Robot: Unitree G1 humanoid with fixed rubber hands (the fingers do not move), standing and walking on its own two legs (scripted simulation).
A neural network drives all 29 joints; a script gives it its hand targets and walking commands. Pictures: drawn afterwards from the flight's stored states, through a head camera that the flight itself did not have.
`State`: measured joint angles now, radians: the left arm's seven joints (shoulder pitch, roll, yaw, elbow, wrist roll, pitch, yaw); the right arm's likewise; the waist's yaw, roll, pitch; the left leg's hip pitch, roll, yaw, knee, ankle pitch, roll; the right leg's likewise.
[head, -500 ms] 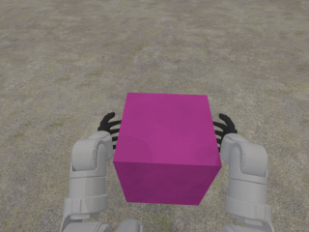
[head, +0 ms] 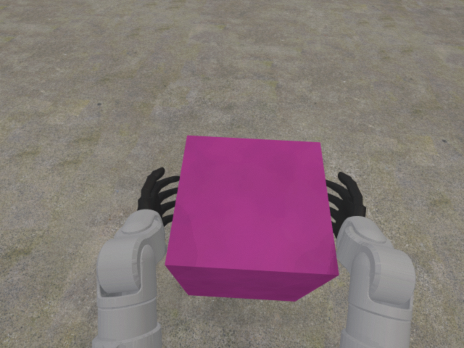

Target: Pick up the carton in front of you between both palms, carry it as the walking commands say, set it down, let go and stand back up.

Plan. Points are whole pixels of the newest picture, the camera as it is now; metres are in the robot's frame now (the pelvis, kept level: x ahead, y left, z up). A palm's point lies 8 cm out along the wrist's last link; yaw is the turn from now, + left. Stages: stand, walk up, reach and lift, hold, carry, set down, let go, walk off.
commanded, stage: carry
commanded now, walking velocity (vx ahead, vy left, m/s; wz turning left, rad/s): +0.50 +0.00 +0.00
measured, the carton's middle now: (246, 227) +0.33 -0.01 +0.03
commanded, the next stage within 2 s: none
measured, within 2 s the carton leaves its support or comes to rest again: neither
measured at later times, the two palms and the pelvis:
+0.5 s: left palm (185, 126) +0.54 +0.11 +0.08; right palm (322, 124) +0.56 -0.18 +0.07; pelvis +0.32 -0.05 +0.00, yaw +3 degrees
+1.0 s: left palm (178, 43) +0.88 +0.17 +0.09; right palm (282, 43) +0.88 -0.13 +0.10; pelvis +0.64 +0.02 +0.00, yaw +1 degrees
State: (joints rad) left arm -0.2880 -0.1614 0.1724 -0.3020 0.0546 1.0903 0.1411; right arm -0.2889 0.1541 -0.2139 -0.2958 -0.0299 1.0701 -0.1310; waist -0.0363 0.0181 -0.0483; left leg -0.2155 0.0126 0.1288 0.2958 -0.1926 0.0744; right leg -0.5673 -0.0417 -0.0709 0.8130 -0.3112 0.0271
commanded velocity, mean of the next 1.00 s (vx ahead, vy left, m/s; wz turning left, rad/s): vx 0.50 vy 0.00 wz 0.00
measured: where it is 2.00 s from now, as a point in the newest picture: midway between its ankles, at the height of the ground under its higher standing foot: (228, 150)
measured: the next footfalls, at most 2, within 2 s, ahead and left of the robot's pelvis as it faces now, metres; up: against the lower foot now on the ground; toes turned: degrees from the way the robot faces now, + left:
right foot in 0.20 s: +0.31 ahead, -0.13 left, +0.00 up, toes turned -9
left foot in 0.70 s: +0.65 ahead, +0.10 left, +0.00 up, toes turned +14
